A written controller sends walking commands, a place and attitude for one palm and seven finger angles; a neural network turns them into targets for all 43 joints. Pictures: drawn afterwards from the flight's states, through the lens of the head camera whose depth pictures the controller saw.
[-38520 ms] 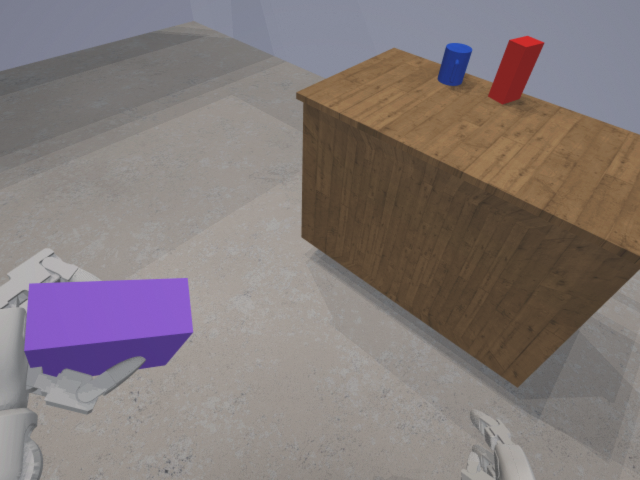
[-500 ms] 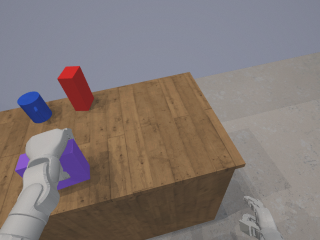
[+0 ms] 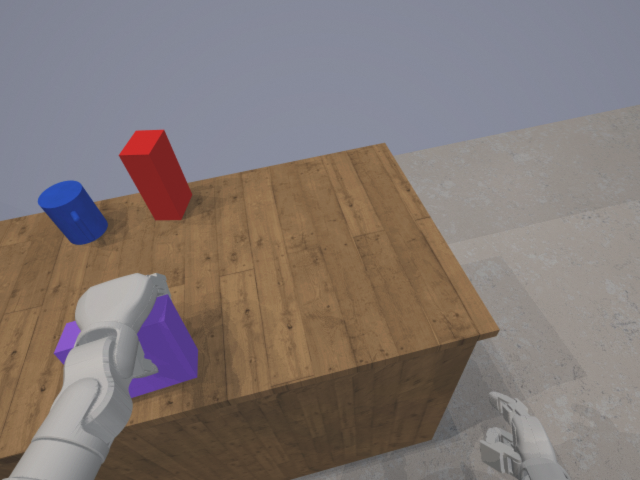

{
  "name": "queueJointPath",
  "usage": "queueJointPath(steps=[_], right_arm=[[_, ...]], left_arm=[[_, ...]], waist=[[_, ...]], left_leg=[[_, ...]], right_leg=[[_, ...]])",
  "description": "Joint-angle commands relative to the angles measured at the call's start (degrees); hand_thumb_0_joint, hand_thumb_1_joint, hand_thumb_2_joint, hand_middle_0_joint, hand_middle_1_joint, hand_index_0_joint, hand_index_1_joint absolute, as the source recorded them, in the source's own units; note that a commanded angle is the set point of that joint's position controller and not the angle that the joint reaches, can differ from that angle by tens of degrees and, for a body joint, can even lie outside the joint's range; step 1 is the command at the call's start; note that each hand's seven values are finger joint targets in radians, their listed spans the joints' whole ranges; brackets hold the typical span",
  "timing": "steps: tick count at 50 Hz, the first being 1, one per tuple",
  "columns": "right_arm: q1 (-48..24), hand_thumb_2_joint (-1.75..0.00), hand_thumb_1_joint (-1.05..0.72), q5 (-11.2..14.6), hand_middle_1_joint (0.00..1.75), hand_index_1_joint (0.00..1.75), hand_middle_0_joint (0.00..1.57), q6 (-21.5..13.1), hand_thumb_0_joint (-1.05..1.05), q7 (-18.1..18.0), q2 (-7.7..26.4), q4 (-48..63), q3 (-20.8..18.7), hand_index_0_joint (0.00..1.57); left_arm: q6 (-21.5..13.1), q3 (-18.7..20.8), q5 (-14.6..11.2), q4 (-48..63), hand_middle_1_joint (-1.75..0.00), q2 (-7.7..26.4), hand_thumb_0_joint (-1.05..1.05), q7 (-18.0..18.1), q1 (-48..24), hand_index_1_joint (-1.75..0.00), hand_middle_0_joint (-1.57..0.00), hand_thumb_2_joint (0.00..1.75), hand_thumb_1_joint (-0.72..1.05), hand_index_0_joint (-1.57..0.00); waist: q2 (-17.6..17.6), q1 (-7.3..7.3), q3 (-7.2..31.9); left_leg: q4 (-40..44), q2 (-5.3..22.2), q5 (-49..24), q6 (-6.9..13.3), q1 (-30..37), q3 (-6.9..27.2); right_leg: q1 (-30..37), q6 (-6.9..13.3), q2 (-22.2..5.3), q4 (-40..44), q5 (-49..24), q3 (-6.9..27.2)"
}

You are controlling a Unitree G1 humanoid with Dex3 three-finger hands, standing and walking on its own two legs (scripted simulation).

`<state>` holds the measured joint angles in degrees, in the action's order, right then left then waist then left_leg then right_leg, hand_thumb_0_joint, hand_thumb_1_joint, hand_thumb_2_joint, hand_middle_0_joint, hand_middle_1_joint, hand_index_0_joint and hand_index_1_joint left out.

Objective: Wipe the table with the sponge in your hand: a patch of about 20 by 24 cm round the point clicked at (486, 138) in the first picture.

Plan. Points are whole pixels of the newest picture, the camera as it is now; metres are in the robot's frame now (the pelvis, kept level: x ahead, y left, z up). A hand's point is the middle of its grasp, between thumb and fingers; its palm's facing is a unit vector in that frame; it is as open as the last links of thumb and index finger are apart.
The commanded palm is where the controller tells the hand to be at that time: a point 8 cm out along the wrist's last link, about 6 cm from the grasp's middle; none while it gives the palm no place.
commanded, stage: move the sponge above the wiping area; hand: left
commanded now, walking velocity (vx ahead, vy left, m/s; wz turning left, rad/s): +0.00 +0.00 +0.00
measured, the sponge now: (140, 360) +0.25 +0.30 -0.01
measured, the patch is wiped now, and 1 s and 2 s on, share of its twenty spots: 0.00 0.00 0.00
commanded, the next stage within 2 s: none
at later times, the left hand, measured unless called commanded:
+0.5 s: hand (164, 333) +0.27 +0.25 +0.03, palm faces -0.22 -0.12 -0.97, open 9.6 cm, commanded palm +0.26 +0.27 +0.13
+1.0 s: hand (166, 314) +0.29 +0.25 +0.06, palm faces -0.08 -0.04 -1.00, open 9.5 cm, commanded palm +0.28 +0.28 +0.13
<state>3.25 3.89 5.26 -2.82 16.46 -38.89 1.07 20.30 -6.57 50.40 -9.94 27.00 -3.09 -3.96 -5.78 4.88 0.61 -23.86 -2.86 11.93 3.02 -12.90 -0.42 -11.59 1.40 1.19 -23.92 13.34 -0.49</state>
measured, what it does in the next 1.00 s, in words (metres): stands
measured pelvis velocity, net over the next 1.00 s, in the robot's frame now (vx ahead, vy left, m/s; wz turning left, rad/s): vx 0.00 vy -0.01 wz -0.01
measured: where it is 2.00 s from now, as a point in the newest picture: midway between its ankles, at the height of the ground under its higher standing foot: outside the picture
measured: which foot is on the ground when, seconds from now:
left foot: down 0.00-1.00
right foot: down 0.00-1.00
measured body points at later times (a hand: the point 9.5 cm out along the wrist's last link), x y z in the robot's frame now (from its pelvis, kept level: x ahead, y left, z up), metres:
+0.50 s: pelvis +0.00 +0.00 +0.00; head +0.01 -0.04 +0.45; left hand +0.28 +0.26 +0.09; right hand +0.22 -0.23 -0.10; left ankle +0.01 +0.09 -0.74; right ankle -0.01 -0.11 -0.74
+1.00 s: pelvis +0.00 -0.01 +0.00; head +0.01 -0.04 +0.45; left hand +0.28 +0.25 +0.11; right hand +0.21 -0.23 -0.10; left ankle +0.01 +0.09 -0.74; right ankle -0.01 -0.11 -0.74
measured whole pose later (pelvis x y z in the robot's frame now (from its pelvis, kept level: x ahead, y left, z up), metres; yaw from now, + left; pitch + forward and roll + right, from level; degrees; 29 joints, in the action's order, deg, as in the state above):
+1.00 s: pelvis +0.00 -0.01 +0.00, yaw -1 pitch +0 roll +0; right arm 3.6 2.1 2.7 -5.3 14.7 -39.9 0.7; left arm 4.9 -6.7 55.7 -8.6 27.8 1.1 -5.9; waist -4.1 6.6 -0.4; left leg -24.4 -1.7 12.1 2.0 -12.7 -0.6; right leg -11.3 2.5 2.4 -23.8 12.8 -0.1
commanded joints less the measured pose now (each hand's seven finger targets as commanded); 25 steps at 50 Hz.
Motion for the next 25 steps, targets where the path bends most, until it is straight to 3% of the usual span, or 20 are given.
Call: queueJointPath(steps=[1,3,4,5,8,9,10,12,15,16,18,19,20,21,23,24,25], right_arm=[[-7.8,-0.9,-0.9,-2.3,0.3,0.3,0.2,-5.1,0.0,-1.9,3.9,9.2,-2.3,0.2],[-6.5,-0.9,-0.9,-2.9,0.3,0.3,0.2,-5.5,0.0,-2.4,4.1,7.6,-3.1,0.2],[-7.1,-0.9,-0.9,-3.0,0.3,0.3,0.2,-5.6,0.0,-2.5,4.6,7.1,-3.2,0.2],[-7.0,-0.9,-0.9,-2.5,0.3,0.3,0.2,-5.6,0.0,-2.5,3.6,7.0,-3.1,0.2],[-9.5,-0.9,-0.9,-1.0,0.3,0.3,0.2,-4.6,0.0,-1.7,4.4,5.7,-3.2,0.2],[-10.6,-0.9,-0.9,-0.6,0.3,0.3,0.2,-4.1,0.0,-1.5,4.8,5.0,-2.6,0.2],[-10.8,-0.9,-0.9,-0.1,0.3,0.3,0.2,-3.6,0.0,-1.1,4.6,5.6,-2.5,0.2],[-12.9,-0.9,-0.9,0.7,0.3,0.3,0.2,-2.4,0.0,-0.8,5.3,6.1,-1.6,0.2],[-13.2,-0.9,-0.9,1.4,0.3,0.3,0.2,-1.0,0.0,-0.5,5.8,8.5,-0.8,0.2],[-12.7,-0.9,-0.9,1.4,0.3,0.3,0.2,-1.0,0.0,-0.5,5.8,9.4,-0.6,0.2],[-11.5,-0.9,-0.9,0.6,0.3,0.3,0.2,-1.3,0.0,-0.5,6.0,10.0,-0.8,0.2],[-11.4,-0.9,-0.9,0.0,0.3,0.3,0.2,-1.6,0.0,-0.7,6.0,10.0,-0.9,0.2],[-10.3,-0.9,-0.9,-0.6,0.3,0.3,0.2,-2.0,0.0,-0.9,5.3,10.3,-1.0,0.2],[-9.3,-0.9,-0.9,-1.3,0.3,0.3,0.2,-2.5,0.0,-1.0,4.8,10.1,-1.2,0.2],[-8.4,-0.9,-0.9,-2.5,0.3,0.3,0.2,-3.6,0.0,-1.5,3.9,9.9,-2.1,0.2],[-8.2,-0.9,-0.9,-3.1,0.3,0.3,0.2,-4.1,0.0,-1.9,4.4,9.5,-2.4,0.2],[-7.4,-0.9,-0.9,-3.1,0.3,0.3,0.2,-4.5,0.0,-2.2,3.4,9.1,-2.6,0.2]], left_arm=[[-13.0,10.3,6.3,23.9,-1.6,17.4,0.0,5.9,-26.2,-1.6,-1.2,1.3,0.1,-1.2],[-15.6,14.5,8.8,23.2,-1.6,20.0,0.0,10.7,-26.6,-1.6,-1.2,1.3,0.1,-1.2],[-15.1,18.4,9.3,23.3,-1.6,23.3,0.0,12.8,-25.7,-1.6,-1.2,1.3,0.1,-1.2],[-14.3,15.6,8.6,21.5,-1.6,18.7,0.0,14.4,-27.1,-1.6,-1.2,1.3,0.1,-1.2],[-7.6,15.7,5.2,11.2,-1.6,16.6,0.0,17.2,-22.8,-1.6,-1.2,1.3,0.1,-1.2],[-4.5,15.4,3.9,7.8,-1.6,16.2,0.0,17.0,-21.8,-1.6,-1.2,1.3,0.1,-1.2],[-1.7,11.8,2.7,6.4,-1.6,12.7,0.0,15.9,-20.2,-1.6,-1.2,1.3,0.1,-1.2],[4.1,5.9,1.9,2.0,-1.6,9.4,0.0,12.0,-17.5,-1.6,-1.2,1.3,0.1,-1.2],[8.4,-1.2,0.9,1.8,-1.6,5.1,0.0,4.7,-15.3,-1.6,-1.2,1.3,0.1,-1.2],[8.0,-2.0,0.9,3.2,-1.6,5.3,0.0,2.6,-16.2,-1.6,-1.2,1.3,0.1,-1.2],[4.4,0.5,1.9,6.8,-1.6,9.1,0.0,-0.6,-17.5,-1.6,-1.2,1.3,0.1,-1.2],[1.2,3.9,2.5,10.4,-1.6,12.5,0.0,-1.1,-18.7,-1.6,-1.2,1.3,0.1,-1.2],[-2.3,4.3,3.2,13.6,-1.6,12.9,0.0,-1.2,-20.8,-1.6,-1.2,1.3,0.1,-1.2],[-6.4,7.8,4.1,16.5,-1.6,16.0,0.0,-0.2,-22.2,-1.6,-1.2,1.3,0.1,-1.2],[-13.4,13.0,6.0,23.7,-1.6,19.6,0.0,3.7,-21.9,-1.6,-1.2,1.3,0.1,-1.2],[-15.3,17.6,7.0,27.2,-1.6,24.0,0.0,6.4,-21.6,-1.6,-1.2,1.3,0.1,-1.2],[-16.4,17.4,7.9,27.0,-1.6,21.9,0.0,9.2,-21.1,-1.6,-1.2,1.3,0.1,-1.2]], waist=[[-1.4,0.44,19.6],[-5.2,1.43,20.4],[-7.3,2.59,20.4],[-4.6,1.28,20.0],[0.5,2.18,16.4],[1.2,2.01,14.2],[2.7,1.69,14.2],[6.3,0.72,11.1],[6.9,-0.67,9.1],[8.5,-1.27,10.1],[9.8,-1.49,13.5],[8.8,-1.09,15.7],[8.0,-1.05,17.2],[7.1,-0.3,18.6],[1.1,1.76,21.3],[-3.3,2.86,22.0],[-6.3,2.75,21.3]], left_leg=[[0.6,2.0,-16.8,-0.8,12.3,7.0],[0.3,2.6,-20.3,-2.8,12.8,7.4],[0.6,2.6,-20.4,-3.3,12.6,7.9],[0.1,2.6,-20.7,-3.6,11.7,6.9],[1.3,2.0,-15.7,-3.7,7.6,5.3],[2.4,1.8,-13.5,-3.7,6.5,5.2],[3.0,2.0,-12.4,-3.5,5.3,4.2],[3.9,1.3,-10.6,-3.0,3.7,4.1],[4.0,0.7,-9.3,-1.6,3.5,4.4],[3.4,0.6,-9.5,-0.9,3.6,4.7],[1.7,0.3,-11.1,0.3,4.8,4.8],[1.2,0.3,-11.7,0.6,6.1,4.8],[0.7,0.1,-12.6,1.0,7.0,4.6],[0.5,0.3,-13.8,0.8,8.1,5.0],[0.0,0.9,-19.1,0.1,11.1,5.7],[0.2,1.2,-20.5,-0.8,11.7,6.2],[0.1,1.7,-22.9,-1.8,11.4,6.1]], right_leg=[[2.3,3.3,0.7,1.5,-12.2,5.6],[0.9,4.2,1.3,0.8,-12.1,6.0],[1.2,4.8,1.8,0.8,-12.0,7.3],[0.6,4.6,1.4,0.5,-12.5,5.8],[1.4,4.2,0.6,2.5,-11.2,6.3],[1.7,4.1,0.7,3.2,-9.6,6.5],[3.0,3.4,0.2,3.3,-9.3,4.7],[3.4,2.7,-0.3,4.3,-9.0,4.8],[4.1,2.6,-0.5,4.8,-9.9,4.5],[4.5,2.4,-0.7,4.3,-10.8,4.6],[5.7,2.2,-0.6,3.3,-13.5,4.9],[6.2,2.4,-0.3,3.0,-14.2,6.1],[6.6,2.4,-0.3,2.7,-15.3,5.4],[6.6,2.6,-0.1,2.3,-15.6,5.9],[6.8,3.4,0.3,1.1,-18.1,6.9],[6.9,4.1,0.9,0.9,-18.2,8.1],[5.7,4.3,0.9,0.5,-17.3,7.2]])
